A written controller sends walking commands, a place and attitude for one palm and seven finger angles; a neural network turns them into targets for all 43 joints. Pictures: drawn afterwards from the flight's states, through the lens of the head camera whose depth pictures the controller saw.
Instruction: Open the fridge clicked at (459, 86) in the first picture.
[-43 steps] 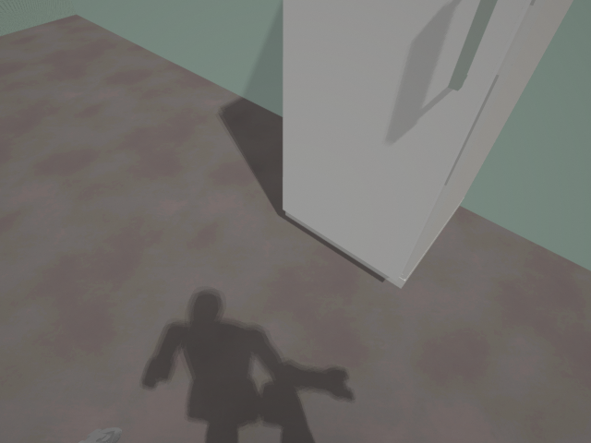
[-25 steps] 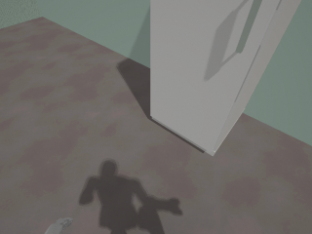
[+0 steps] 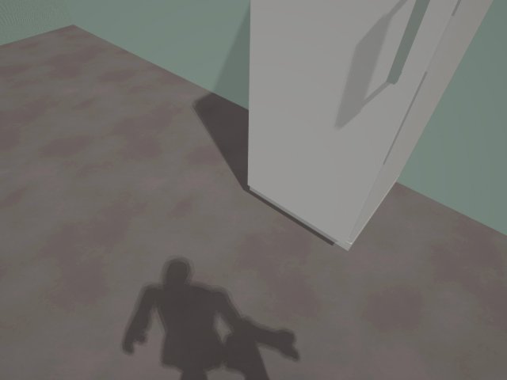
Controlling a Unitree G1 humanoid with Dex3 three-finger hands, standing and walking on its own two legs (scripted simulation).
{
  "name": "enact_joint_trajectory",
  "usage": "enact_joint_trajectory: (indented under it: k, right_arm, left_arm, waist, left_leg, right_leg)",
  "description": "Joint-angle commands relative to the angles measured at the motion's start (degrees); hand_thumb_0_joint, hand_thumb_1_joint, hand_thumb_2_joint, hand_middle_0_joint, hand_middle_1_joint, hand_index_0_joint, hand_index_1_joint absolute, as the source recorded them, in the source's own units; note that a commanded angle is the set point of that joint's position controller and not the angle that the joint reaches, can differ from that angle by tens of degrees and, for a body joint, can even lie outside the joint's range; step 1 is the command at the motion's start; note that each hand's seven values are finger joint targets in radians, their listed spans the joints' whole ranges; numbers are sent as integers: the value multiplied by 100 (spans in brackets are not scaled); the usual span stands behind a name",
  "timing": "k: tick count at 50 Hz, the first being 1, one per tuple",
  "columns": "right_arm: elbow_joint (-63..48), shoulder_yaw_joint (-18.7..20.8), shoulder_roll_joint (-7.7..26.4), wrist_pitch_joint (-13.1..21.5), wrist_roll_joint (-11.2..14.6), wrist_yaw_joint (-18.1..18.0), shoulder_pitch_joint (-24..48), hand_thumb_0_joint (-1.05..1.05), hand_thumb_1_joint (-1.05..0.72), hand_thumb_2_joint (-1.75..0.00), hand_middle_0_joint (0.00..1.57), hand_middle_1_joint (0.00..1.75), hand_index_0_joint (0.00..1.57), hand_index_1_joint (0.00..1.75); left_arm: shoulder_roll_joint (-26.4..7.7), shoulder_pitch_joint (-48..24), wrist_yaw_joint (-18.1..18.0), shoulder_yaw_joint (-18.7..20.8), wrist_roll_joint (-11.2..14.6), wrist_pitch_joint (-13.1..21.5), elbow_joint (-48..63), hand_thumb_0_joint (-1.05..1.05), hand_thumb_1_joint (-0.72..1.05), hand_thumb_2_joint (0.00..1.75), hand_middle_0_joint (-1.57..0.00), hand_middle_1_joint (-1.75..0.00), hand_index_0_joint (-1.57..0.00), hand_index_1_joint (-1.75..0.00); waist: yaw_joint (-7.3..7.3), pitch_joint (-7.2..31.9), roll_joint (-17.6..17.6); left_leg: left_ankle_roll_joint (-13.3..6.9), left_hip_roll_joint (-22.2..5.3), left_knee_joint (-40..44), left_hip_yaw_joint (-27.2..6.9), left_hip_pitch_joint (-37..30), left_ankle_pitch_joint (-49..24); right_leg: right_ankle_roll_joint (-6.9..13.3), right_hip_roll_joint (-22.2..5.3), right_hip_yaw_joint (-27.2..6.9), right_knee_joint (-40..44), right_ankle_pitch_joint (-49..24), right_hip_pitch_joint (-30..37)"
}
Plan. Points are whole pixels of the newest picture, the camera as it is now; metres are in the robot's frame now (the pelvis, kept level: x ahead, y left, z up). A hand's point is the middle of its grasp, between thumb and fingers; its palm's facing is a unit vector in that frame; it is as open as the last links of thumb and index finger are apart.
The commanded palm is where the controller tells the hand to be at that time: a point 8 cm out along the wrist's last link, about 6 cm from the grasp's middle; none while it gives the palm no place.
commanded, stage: stand and wait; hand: right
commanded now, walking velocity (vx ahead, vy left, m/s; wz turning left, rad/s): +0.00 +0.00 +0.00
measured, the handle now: (416, 23) +0.81 -0.32 +0.23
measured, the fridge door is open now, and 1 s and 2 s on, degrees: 0 0 0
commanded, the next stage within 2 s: look at it before walking up in 0.24 s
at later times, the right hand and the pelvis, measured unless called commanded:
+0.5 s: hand out of the picture +0.07 -0.24 -0.16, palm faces -0.02 +0.95 -0.32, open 7.4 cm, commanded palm none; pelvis +0.00 +0.00 +0.00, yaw +0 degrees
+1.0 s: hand out of the picture +0.08 -0.25 -0.16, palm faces -0.02 +0.94 -0.33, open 7.4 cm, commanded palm none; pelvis +0.01 -0.01 +0.00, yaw +0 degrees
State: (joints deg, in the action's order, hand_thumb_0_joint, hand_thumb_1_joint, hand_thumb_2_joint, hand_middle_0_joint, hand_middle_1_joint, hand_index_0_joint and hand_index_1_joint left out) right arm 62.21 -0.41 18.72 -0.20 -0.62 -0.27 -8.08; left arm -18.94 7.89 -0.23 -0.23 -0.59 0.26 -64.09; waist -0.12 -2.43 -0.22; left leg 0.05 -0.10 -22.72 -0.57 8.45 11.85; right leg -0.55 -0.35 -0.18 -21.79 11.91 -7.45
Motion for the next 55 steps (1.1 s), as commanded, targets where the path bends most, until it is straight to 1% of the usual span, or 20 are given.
enact_joint_trajectory:
  k: [1,4,8,9,12,14,16,21,22,25,29,36,37,44,47,50,51,53,54,55]
  right_arm:
    - [-372,215,1174,151,-4,-47,258,0,-90,-90,20,30,20,30]
    - [-380,223,1169,159,-9,-47,259,0,-90,-90,20,30,20,30]
    - [-361,218,1165,159,-11,-47,244,0,-90,-90,20,30,20,30]
    - [-366,219,1168,163,-13,-44,237,0,-90,-90,20,30,20,30]
    - [-373,222,1171,162,-15,-44,243,0,-90,-90,20,30,20,30]
    - [-367,219,1165,167,-11,-43,229,0,-90,-90,20,30,20,30]
    - [-355,217,1154,171,-10,-41,208,0,-90,-90,20,30,20,30]
    - [-328,214,1166,178,-6,-40,207,0,-90,-90,20,30,20,30]
    - [-337,221,1170,178,-10,-44,197,0,-90,-90,20,30,20,30]
    - [-328,215,1180,179,-6,-45,207,0,-90,-90,20,30,20,30]
    - [-311,215,1174,176,-9,-46,210,0,-90,-90,20,30,20,30]
    - [-302,214,1197,185,-9,-45,215,0,-90,-90,20,30,20,30]
    - [-306,218,1206,191,-12,-48,212,0,-90,-90,20,30,20,30]
    - [-310,212,1208,174,-12,-42,255,0,-90,-90,20,30,20,30]
    - [-313,222,1211,185,-15,-41,236,0,-90,-90,20,30,20,30]
    - [-328,233,1230,183,-11,-39,257,0,-90,-90,20,30,20,30]
    - [-359,239,1165,150,-9,-40,250,0,-90,-90,20,30,20,30]
    - [-364,196,715,22,-7,-69,7,0,-90,-90,20,30,20,30]
    - [-396,188,605,-44,-7,-74,-85,0,-90,-90,20,30,20,30]
    - [-477,214,618,-84,-18,-69,-128,0,-90,-90,20,30,20,30]
  left_arm:
    - [-1087,-270,-50,217,3,138,367,0,90,90,-20,-30,-20,-30]
    - [-1083,-248,-49,226,1,149,363,0,90,90,-20,-30,-20,-30]
    - [-1090,-278,-46,226,3,144,345,0,90,90,-20,-30,-20,-30]
    - [-1086,-266,-46,226,2,147,354,0,90,90,-20,-30,-20,-30]
    - [-1083,-253,-42,224,7,141,341,0,90,90,-20,-30,-20,-30]
    - [-1097,-277,-42,231,2,151,343,0,90,90,-20,-30,-20,-30]
    - [-1104,-282,-46,226,6,167,335,0,90,90,-20,-30,-20,-30]
    - [-1119,-324,-53,225,11,167,330,0,90,90,-20,-30,-20,-30]
    - [-1111,-301,-52,230,16,165,344,0,90,90,-20,-30,-20,-30]
    - [-1132,-309,-57,222,15,176,331,0,90,90,-20,-30,-20,-30]
    - [-1135,-360,-59,221,16,172,335,0,90,90,-20,-30,-20,-30]
    - [-1151,-389,-61,218,17,176,336,0,90,90,-20,-30,-20,-30]
    - [-1149,-372,-58,224,23,171,352,0,90,90,-20,-30,-20,-30]
    - [-1162,-429,-57,211,18,179,354,0,90,90,-20,-30,-20,-30]
    - [-1162,-420,-59,219,20,175,354,0,90,90,-20,-30,-20,-30]
    - [-1190,-423,-75,224,11,192,348,0,90,90,-20,-30,-20,-30]
    - [-1126,-360,-91,226,4,183,352,0,90,90,-20,-30,-20,-30]
    - [-619,-79,-117,179,-4,103,352,0,90,90,-20,-30,-20,-30]
    - [-515,11,-135,179,-5,54,388,0,90,90,-20,-30,-20,-30]
    - [-539,98,-155,211,-3,21,455,0,90,90,-20,-30,-20,-30]
  waist:
    - [-3,229,111]
    - [4,301,119]
    - [-7,212,101]
    - [-3,246,140]
    - [4,260,98]
    - [8,308,122]
    - [-4,405,60]
    - [-8,359,78]
    - [0,393,24]
    - [4,467,41]
    - [-9,383,20]
    - [-8,416,110]
    - [-5,464,105]
    - [-24,391,-6]
    - [-15,452,72]
    - [-8,509,98]
    - [6,512,43]
    - [30,576,73]
    - [38,496,25]
    - [52,477,12]
  left_leg:
    - [-163,-652,573,-613,129,-13]
    - [-162,-657,558,-594,112,-86]
    - [-152,-659,583,-590,180,-46]
    - [-158,-658,586,-606,180,-58]
    - [-154,-644,580,-606,158,-27]
    - [-153,-654,570,-600,175,-108]
    - [-152,-655,535,-585,90,-266]
    - [-151,-660,533,-573,86,-403]
    - [-153,-658,509,-559,59,-462]
    - [-144,-662,475,-526,-26,-649]
    - [-134,-662,495,-522,-1,-653]
    - [-137,-680,516,-531,-63,-802]
    - [-138,-680,504,-514,-87,-859]
    - [-117,-670,533,-490,-102,-731]
    - [-122,-669,533,-503,-104,-820]
    - [-144,-669,479,-544,-110,-1104]
    - [-147,-650,388,-570,-57,-1293]
    - [-91,-620,90,-601,110,-1655]
    - [-71,-575,-65,-626,277,-1694]
    - [-68,-524,-236,-622,382,-1719]
  right_leg:
    - [185,-574,-547,444,-293,-116]
    - [187,-589,-557,435,-366,-81]
    - [185,-593,-547,445,-324,-103]
    - [187,-586,-554,435,-344,-86]
    - [179,-590,-564,433,-316,-119]
    - [186,-594,-557,431,-382,-49]
    - [194,-614,-563,430,-478,-14]
    - [188,-616,-558,428,-559,-4]
    - [189,-625,-562,404,-622,-2]
    - [188,-639,-558,422,-762,63]
    - [190,-647,-540,452,-736,56]
    - [192,-639,-545,461,-858,116]
    - [189,-642,-541,422,-921,132]
    - [193,-642,-561,517,-848,99]
    - [189,-646,-540,477,-919,170]
    - [184,-667,-490,446,-1103,270]
    - [168,-690,-410,353,-1213,324]
    - [93,-726,-181,67,-1386,389]
    - [74,-751,-107,-13,-1375,371]
    - [90,-804,-75,-78,-1381,338]
